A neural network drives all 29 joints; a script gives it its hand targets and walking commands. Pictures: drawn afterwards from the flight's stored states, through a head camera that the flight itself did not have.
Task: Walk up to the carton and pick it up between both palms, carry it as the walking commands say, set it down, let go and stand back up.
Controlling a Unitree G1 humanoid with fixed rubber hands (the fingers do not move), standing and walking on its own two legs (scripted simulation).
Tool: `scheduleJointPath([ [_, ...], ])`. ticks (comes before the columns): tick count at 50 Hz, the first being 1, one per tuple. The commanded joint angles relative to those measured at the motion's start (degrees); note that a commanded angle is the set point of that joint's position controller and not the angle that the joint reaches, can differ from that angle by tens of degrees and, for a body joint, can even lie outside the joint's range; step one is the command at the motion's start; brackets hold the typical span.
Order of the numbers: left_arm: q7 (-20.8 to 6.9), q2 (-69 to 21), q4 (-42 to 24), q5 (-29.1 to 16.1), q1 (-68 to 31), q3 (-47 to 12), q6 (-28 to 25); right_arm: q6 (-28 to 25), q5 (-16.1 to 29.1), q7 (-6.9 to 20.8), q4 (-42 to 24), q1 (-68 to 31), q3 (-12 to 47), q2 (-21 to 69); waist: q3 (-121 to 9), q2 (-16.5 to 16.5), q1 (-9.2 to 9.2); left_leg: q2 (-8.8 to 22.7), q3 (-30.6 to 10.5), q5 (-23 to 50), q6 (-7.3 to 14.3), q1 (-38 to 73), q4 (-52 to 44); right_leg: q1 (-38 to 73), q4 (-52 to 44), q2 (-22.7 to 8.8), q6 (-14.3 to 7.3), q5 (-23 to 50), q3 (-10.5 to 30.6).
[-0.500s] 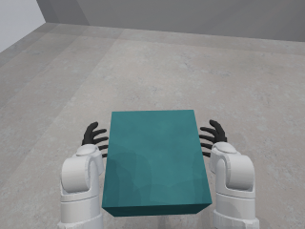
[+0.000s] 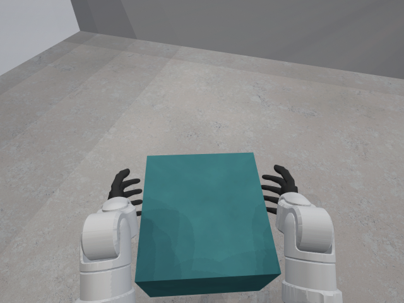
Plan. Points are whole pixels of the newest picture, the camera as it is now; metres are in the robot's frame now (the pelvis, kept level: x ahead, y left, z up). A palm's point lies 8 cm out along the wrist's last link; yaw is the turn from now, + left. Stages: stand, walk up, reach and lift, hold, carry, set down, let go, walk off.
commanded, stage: carry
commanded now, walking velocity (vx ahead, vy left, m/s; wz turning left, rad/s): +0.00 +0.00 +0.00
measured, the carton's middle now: (203, 223) +0.30 +0.01 +0.00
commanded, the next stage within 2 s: hold in 1.78 s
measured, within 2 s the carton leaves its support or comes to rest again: neither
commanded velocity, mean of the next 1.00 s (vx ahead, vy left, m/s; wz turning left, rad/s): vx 0.00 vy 0.00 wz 0.00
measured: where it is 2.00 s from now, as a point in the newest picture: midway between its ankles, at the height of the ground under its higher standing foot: outside the picture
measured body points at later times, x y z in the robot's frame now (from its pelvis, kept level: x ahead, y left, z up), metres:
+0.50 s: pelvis -0.01 -0.02 +0.00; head -0.02 -0.03 +0.45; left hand +0.29 +0.12 +0.09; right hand +0.28 -0.19 +0.08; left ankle +0.03 +0.12 -0.73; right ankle +0.01 -0.17 -0.73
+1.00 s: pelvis -0.01 -0.04 +0.00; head -0.02 -0.04 +0.45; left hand +0.29 +0.11 +0.08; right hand +0.29 -0.20 +0.08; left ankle +0.03 +0.12 -0.73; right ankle +0.01 -0.17 -0.73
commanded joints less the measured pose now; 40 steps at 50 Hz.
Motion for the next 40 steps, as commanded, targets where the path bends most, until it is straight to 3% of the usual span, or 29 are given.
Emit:
scheduleJointPath([
  [1,-27.2,-56.9,0.6,-26.3,-30.3,-41.6,0.8,0.9,25.1,18.7,-1.0,-24.9,37.6,55.6,-13.2,5.4,-2.12,8.5,-7.0,5.3,1.4,7.4,-9.4,1.8,-2.9,0.0,-1.5,2.8,-0.4],
  [7,-26.6,-56.7,2.2,-24.8,-29.5,-40.0,0.7,1.4,26.3,19.4,-0.7,-26.2,38.3,55.5,-13.0,4.2,-2.06,7.9,-6.5,1.5,0.5,5.2,-10.2,3.6,-4.6,-0.4,-1.9,3.1,0.0],
  [18,-26.1,-56.4,3.2,-23.6,-29.3,-38.6,-0.3,1.3,27.2,19.9,-0.2,-27.6,39.5,54.9,-13.9,0.5,-2.1,6.1,-4.5,5.0,-0.5,6.0,-6.8,3.5,-7.1,-0.7,-3.8,5.0,2.1],
  [40,-25.8,-55.5,5.8,-22.1,-28.9,-37.3,-3.2,-1.7,25.6,19.8,2.2,-27.1,36.9,52.5,-15.0,0.7,-2.14,5.9,-3.4,7.9,-0.9,7.1,-5.7,2.8,-6.7,0.4,-5.5,6.3,2.5],
])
